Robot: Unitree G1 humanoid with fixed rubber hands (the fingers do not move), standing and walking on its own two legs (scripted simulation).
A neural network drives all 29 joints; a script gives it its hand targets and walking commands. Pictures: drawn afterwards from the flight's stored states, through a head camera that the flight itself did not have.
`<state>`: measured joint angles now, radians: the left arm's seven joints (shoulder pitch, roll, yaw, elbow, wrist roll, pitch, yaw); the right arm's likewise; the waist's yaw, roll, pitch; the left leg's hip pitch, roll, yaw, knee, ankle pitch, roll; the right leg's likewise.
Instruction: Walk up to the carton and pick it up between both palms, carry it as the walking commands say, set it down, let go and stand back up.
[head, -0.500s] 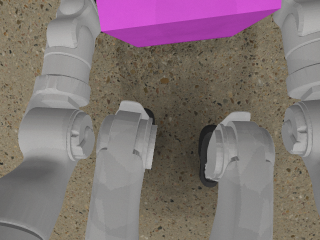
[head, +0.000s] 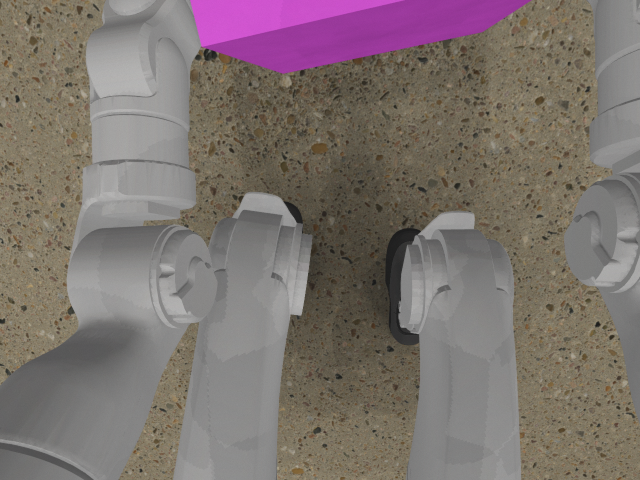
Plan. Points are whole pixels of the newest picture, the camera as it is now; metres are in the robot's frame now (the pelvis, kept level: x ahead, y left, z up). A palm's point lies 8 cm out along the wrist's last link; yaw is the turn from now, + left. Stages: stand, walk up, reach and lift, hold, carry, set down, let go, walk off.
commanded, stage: reach and lift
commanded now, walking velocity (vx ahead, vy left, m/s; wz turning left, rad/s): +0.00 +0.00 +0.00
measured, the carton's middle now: out of the picture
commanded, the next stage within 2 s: none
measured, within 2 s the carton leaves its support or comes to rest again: neither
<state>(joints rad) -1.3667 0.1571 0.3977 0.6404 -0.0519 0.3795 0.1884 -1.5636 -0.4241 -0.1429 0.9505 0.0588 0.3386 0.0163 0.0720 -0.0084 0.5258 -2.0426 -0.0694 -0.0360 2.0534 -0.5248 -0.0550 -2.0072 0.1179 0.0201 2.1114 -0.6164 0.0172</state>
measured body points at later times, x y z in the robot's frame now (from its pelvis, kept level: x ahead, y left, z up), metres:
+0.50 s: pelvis -0.01 -0.01 +0.05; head +0.36 +0.01 +0.30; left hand +0.52 +0.20 -0.10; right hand +0.58 -0.14 -0.09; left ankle +0.14 +0.13 -0.38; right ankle +0.11 -0.11 -0.38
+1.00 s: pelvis -0.02 -0.01 +0.09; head +0.33 +0.00 +0.36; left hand +0.50 +0.20 -0.03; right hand +0.57 -0.14 -0.03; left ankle +0.14 +0.13 -0.38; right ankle +0.11 -0.11 -0.38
